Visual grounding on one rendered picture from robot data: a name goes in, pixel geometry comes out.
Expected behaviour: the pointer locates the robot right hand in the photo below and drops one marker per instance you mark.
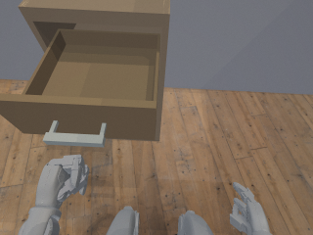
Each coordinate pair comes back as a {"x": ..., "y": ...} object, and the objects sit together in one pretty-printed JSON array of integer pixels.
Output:
[{"x": 252, "y": 217}]

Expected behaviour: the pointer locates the cabinet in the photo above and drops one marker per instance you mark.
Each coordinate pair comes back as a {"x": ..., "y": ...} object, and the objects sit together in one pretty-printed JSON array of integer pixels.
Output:
[{"x": 45, "y": 17}]

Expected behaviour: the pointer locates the drawer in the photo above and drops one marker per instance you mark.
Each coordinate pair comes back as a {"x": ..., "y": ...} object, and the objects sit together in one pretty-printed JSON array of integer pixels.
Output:
[{"x": 89, "y": 77}]

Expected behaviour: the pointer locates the robot left hand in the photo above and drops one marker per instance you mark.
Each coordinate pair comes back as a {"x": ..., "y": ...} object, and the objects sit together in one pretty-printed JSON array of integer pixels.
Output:
[{"x": 71, "y": 171}]

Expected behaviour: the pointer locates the robot right thigh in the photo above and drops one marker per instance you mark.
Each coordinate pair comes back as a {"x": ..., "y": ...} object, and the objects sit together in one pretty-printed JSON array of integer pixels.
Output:
[{"x": 192, "y": 224}]

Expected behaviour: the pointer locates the robot left forearm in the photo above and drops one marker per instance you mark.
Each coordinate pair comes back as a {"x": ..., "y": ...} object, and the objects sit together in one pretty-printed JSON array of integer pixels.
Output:
[{"x": 42, "y": 220}]

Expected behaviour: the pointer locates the handle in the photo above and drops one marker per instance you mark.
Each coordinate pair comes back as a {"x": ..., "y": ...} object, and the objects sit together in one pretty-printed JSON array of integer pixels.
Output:
[{"x": 75, "y": 139}]

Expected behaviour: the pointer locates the left robot shin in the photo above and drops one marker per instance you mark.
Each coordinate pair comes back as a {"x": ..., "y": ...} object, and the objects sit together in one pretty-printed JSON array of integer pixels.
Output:
[{"x": 127, "y": 208}]

